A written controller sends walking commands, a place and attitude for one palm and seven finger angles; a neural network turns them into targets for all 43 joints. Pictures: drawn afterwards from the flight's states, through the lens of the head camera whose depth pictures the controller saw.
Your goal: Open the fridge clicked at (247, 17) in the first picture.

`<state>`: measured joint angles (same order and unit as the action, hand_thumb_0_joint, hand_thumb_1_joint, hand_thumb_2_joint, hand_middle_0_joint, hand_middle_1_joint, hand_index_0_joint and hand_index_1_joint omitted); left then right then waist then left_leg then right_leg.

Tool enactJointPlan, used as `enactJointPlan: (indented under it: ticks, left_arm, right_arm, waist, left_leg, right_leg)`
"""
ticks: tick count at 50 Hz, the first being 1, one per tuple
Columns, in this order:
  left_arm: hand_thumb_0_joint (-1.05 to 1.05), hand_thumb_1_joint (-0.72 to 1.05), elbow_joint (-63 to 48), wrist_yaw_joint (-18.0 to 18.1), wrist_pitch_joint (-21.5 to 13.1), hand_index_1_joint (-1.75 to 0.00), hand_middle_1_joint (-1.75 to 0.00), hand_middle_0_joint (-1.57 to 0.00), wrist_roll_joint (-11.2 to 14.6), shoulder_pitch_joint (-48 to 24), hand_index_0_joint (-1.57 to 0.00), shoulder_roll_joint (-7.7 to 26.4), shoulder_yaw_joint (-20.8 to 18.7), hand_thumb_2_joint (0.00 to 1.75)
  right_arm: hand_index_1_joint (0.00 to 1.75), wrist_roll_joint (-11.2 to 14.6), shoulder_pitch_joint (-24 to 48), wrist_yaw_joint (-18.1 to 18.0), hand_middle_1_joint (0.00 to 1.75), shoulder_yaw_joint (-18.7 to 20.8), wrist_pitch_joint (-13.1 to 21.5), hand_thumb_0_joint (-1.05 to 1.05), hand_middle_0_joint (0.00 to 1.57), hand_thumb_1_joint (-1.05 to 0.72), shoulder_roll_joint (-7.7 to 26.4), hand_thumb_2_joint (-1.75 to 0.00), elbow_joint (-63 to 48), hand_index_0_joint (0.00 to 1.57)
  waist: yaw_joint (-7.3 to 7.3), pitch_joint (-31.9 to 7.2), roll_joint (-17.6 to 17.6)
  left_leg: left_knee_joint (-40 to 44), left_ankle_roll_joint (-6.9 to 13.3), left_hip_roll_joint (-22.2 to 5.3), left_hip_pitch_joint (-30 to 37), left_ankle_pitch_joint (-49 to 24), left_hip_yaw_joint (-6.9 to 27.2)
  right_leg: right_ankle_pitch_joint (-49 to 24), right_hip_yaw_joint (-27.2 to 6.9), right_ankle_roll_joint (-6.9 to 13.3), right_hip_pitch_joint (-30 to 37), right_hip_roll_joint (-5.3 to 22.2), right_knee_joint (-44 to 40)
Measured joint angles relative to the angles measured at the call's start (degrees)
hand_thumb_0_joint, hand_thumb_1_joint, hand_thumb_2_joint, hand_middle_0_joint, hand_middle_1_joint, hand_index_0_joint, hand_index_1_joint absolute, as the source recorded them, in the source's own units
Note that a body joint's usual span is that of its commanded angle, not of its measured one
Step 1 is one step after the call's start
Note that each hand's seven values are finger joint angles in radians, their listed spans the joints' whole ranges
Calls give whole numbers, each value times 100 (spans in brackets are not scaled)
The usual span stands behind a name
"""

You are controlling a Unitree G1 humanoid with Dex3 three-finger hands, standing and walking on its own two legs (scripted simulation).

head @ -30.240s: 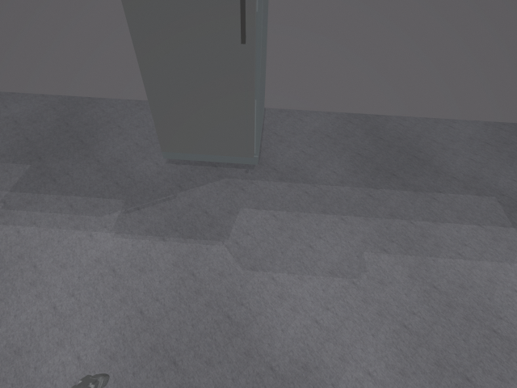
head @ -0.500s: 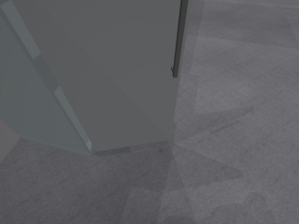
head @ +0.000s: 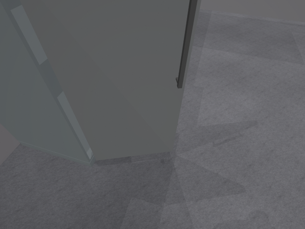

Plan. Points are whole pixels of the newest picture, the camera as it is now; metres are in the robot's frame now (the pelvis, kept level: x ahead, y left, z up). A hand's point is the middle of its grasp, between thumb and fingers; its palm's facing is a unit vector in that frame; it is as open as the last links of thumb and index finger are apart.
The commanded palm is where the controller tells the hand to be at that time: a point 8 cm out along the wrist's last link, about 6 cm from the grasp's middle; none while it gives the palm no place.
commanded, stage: let the arm hang, fingers relaxed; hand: right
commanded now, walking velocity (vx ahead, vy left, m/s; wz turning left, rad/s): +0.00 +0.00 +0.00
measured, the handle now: (186, 29) +0.68 -0.06 +0.20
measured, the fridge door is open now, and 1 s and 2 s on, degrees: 65 65 65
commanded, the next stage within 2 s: look to check the result in 0.06 s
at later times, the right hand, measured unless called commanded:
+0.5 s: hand out of the picture +0.09 -0.23 -0.16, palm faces -0.02 +0.95 -0.32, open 7.4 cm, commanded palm none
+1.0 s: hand out of the picture +0.12 -0.22 -0.15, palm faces -0.04 +0.95 -0.31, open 7.4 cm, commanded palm none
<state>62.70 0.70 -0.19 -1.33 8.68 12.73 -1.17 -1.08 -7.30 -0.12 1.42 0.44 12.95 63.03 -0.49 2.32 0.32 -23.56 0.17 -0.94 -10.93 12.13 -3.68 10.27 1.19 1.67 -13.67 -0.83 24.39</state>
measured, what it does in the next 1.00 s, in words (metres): stands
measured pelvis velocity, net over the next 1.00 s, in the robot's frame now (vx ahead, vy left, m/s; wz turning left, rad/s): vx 0.04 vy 0.02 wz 0.01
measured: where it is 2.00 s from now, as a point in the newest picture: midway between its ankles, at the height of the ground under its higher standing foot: outside the picture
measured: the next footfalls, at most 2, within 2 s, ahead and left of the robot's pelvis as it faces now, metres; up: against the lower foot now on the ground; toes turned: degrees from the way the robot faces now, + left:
none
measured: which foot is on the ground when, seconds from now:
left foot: down 0.00-1.00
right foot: down 0.00-1.00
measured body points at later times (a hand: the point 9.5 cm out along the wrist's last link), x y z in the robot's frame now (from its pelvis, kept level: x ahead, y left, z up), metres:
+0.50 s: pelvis +0.02 +0.01 +0.01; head +0.04 +0.01 +0.45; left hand +0.09 +0.30 -0.13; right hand +0.09 -0.28 -0.13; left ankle +0.01 +0.12 -0.74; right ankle +0.03 -0.10 -0.74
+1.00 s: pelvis +0.04 +0.02 +0.01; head +0.06 +0.02 +0.46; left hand +0.11 +0.31 -0.13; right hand +0.13 -0.27 -0.13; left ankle +0.01 +0.12 -0.74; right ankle +0.03 -0.10 -0.74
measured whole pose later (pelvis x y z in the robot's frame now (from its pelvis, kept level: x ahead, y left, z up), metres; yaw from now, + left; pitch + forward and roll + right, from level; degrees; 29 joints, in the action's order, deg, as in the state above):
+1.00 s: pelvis +0.04 +0.02 +0.01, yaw +1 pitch +0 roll +0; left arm 64.6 0.5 -0.4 -0.8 5.5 17.9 0.0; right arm -0.7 -5.2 0.3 0.7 1.0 17.7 64.5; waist -0.6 3.0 0.0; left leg -16.6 1.3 0.5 -4.6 11.7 -3.3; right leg 10.0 1.4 0.1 -7.0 0.3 17.4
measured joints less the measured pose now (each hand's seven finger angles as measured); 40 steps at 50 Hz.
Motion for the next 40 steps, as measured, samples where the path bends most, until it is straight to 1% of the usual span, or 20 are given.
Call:
enactJointPlan:
  ticks: [15, 23, 30, 40]
  left_arm:
    - [1, 91, 151, -16, 1, -30, -30, -20, 31, -224, -20, 365, 23, 90]
    - [1, 91, 188, -24, -2, -30, -30, -20, 41, -293, -20, 502, 52, 90]
    - [1, 91, 189, -38, -5, -30, -30, -20, 44, -338, -20, 551, 80, 90]
    - [1, 91, 183, -38, -18, -30, -30, -20, 45, -358, -20, 546, 111, 90]
  right_arm:
    - [30, 25, 68, 37, 30, -3, 15, 1, 20, -90, 361, -90, 185, 20]
    - [30, 35, 114, 46, 30, -21, 21, 1, 20, -90, 515, -90, 245, 20]
    - [30, 36, 179, 51, 30, -46, 32, 1, 20, -90, 556, -90, 226, 20]
    - [30, 37, 231, 54, 30, -72, 48, 1, 20, -90, 512, -90, 176, 20]
  waist:
    - [16, 94, -19]
    - [23, 88, 6]
    - [18, 60, 5]
    - [-1, 47, -18]
  left_leg:
    - [352, 33, 48, 307, -78, -1]
    - [503, 48, 67, 433, -108, 10]
    - [588, 65, 84, 506, -108, 16]
    - [655, 91, 112, 575, -80, 29]
  right_leg:
    - [-61, -6, -50, 299, 33, -323]
    - [-93, 2, -74, 437, 47, -486]
    - [-99, 6, -97, 521, 60, -586]
    - [-73, 15, -131, 603, 86, -665]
